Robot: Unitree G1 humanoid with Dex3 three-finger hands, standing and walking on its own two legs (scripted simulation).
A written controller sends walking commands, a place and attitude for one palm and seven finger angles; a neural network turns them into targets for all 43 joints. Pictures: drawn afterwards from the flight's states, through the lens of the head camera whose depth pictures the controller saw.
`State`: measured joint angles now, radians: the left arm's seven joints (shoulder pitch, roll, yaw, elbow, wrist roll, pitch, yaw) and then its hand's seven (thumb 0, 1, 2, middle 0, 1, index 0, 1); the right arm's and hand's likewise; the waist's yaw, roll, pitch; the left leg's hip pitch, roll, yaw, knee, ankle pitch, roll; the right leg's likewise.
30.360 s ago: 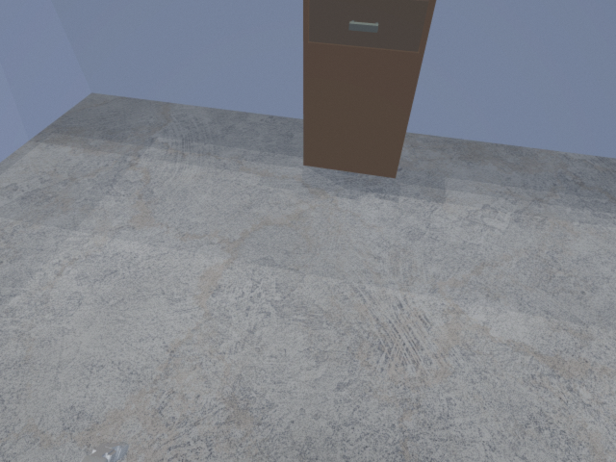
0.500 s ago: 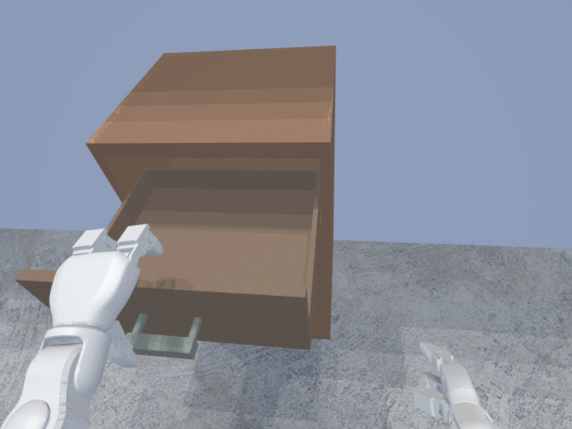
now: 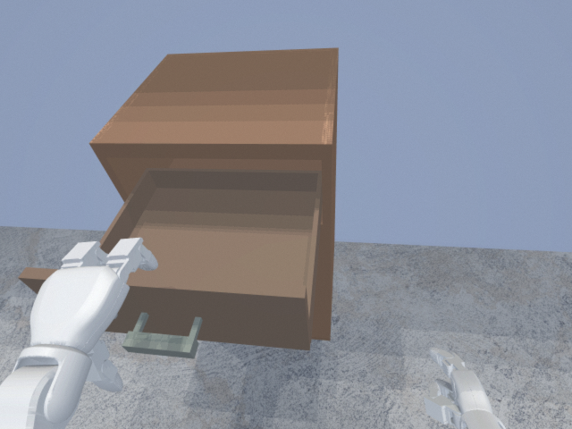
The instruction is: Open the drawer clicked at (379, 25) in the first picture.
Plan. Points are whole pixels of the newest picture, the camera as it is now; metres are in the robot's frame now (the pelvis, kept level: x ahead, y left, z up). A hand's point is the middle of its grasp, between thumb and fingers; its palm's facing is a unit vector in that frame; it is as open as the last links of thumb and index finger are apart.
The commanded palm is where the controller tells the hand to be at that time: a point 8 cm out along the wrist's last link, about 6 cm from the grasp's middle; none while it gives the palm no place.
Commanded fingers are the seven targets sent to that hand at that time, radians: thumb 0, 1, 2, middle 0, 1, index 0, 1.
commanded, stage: draw the hand back to the body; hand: left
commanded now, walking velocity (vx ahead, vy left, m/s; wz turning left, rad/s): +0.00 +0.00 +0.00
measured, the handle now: (165, 332) +0.24 +0.26 -0.04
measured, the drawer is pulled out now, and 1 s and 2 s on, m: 0.30 0.30 0.30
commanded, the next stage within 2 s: step back with the hand held close in 1.44 s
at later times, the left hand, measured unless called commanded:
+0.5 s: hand (106, 322) +0.18 +0.25 +0.12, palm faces +0.15 -0.41 -0.90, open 13.8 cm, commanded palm +0.15 +0.27 +0.17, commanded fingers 0.00 -0.36 0.36 -0.29 -1.11 -0.29 -1.11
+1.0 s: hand (113, 299) +0.20 +0.23 +0.16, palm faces +0.38 -0.83 -0.41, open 10.8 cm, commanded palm +0.14 +0.27 +0.17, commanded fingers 0.00 0.51 0.74 -0.23 -0.55 -0.23 -0.55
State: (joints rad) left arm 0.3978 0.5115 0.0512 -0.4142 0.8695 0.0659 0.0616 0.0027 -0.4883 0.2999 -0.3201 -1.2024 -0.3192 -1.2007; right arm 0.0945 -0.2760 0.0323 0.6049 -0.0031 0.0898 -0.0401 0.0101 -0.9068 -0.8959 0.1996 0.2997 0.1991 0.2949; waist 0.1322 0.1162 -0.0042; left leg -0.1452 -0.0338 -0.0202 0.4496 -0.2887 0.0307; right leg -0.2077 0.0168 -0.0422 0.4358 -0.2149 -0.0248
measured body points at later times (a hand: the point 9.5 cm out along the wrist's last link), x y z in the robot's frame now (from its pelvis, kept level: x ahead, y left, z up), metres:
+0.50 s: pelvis +0.00 +0.00 +0.00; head +0.00 -0.03 +0.45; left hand +0.17 +0.27 +0.17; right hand +0.22 -0.21 -0.09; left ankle -0.03 +0.10 -0.74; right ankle +0.01 -0.10 -0.74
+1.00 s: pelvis +0.01 -0.01 +0.00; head +0.01 -0.03 +0.45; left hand +0.17 +0.27 +0.18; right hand +0.21 -0.22 -0.08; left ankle -0.03 +0.10 -0.74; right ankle +0.01 -0.10 -0.74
